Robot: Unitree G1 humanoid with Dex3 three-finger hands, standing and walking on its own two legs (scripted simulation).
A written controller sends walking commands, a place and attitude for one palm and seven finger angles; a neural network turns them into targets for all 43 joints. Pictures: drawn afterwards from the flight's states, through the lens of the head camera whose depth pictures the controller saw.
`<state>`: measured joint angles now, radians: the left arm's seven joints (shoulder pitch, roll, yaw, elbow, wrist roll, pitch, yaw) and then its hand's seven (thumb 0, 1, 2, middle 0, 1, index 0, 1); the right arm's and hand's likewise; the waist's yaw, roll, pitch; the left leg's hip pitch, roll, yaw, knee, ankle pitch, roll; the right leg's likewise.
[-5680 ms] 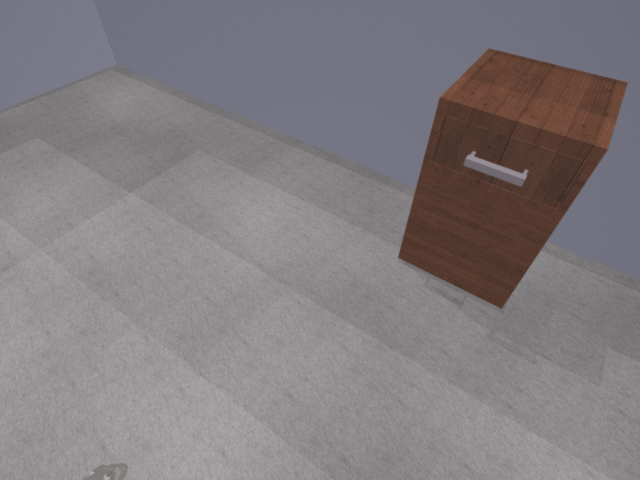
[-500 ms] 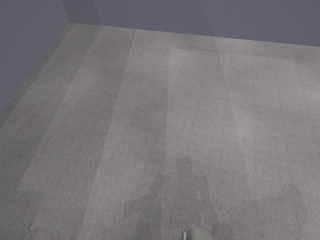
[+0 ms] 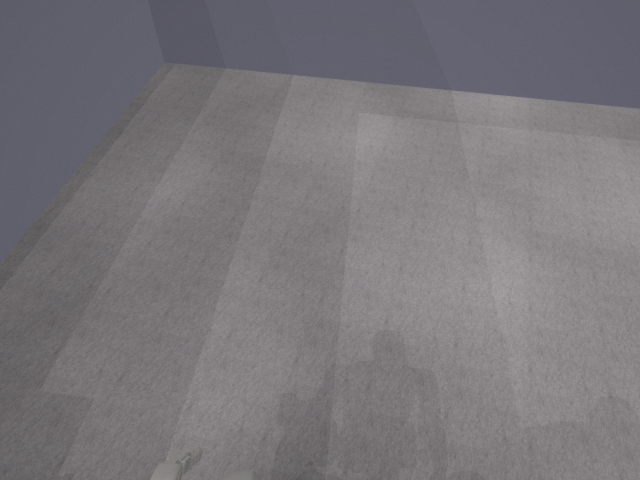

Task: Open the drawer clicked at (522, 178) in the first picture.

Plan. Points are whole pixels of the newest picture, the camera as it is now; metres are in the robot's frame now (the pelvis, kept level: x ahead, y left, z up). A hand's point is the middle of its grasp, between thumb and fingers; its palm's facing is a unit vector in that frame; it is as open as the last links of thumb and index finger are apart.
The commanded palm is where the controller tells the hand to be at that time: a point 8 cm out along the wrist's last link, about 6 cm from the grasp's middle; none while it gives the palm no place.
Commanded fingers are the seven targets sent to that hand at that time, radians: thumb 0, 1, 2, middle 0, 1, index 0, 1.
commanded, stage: turn to face it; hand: left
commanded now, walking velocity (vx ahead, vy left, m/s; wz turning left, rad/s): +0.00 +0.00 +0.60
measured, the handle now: out of the picture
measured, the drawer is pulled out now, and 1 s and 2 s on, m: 0.00 0.00 0.00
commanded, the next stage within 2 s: none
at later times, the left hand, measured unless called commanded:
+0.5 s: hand out of the picture +0.02 +0.25 -0.15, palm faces +0.30 -0.92 -0.26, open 7.4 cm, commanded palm none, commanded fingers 0.00 0.90 0.90 -0.20 -0.30 -0.20 -0.30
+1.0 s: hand out of the picture -0.07 +0.15 -0.14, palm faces +0.56 -0.78 -0.27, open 7.4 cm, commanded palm none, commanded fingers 0.00 0.90 0.90 -0.20 -0.30 -0.20 -0.30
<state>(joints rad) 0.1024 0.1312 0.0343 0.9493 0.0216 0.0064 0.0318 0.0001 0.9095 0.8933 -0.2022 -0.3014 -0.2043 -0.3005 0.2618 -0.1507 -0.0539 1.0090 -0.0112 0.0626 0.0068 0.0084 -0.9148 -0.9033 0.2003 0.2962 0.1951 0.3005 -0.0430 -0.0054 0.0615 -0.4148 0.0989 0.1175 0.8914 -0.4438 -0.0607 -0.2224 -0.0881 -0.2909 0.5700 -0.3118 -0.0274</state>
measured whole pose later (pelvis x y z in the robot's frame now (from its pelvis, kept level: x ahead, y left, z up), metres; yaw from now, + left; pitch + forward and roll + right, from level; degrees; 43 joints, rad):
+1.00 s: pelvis -0.01 -0.04 +0.01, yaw +35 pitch +1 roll +2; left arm 0.25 0.17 0.03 0.91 0.03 0.01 0.02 0.01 0.91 0.89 -0.20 -0.30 -0.20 -0.30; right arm 0.19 -0.27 -0.09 0.95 -0.02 0.10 0.03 0.01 -0.91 -0.90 0.20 0.30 0.19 0.30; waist -0.01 0.01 0.08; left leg -0.45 0.06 0.03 0.95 -0.40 -0.09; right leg -0.17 -0.13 -0.23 0.51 -0.34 0.00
